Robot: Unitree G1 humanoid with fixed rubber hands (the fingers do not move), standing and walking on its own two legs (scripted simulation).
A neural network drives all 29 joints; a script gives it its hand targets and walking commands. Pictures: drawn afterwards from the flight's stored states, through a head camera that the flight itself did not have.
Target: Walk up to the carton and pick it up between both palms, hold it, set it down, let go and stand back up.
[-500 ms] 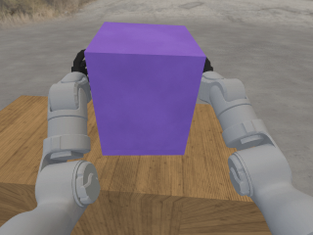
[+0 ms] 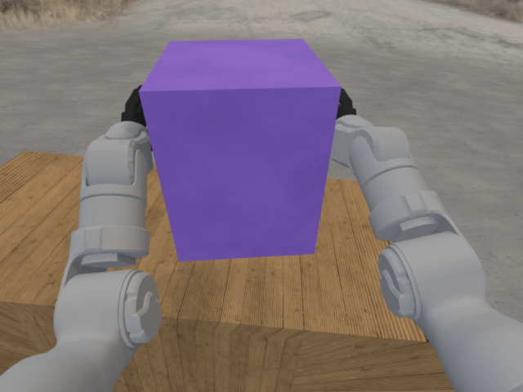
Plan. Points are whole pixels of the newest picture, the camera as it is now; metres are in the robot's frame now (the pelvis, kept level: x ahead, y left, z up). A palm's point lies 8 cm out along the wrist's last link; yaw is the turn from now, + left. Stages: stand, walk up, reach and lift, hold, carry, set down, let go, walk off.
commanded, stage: hold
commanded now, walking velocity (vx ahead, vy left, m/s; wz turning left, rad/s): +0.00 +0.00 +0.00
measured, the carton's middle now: (242, 147) +0.39 +0.00 +0.26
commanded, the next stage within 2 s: none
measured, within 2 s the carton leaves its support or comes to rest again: neither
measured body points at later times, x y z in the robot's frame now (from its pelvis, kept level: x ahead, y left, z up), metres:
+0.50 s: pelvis +0.00 -0.01 +0.00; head -0.08 +0.00 +0.44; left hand +0.39 +0.13 +0.29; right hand +0.39 -0.16 +0.28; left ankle +0.00 +0.13 -0.75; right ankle +0.03 -0.14 -0.75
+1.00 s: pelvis +0.00 +0.00 +0.00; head -0.08 +0.03 +0.44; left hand +0.40 +0.15 +0.28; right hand +0.39 -0.15 +0.29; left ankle +0.00 +0.13 -0.75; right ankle +0.03 -0.14 -0.75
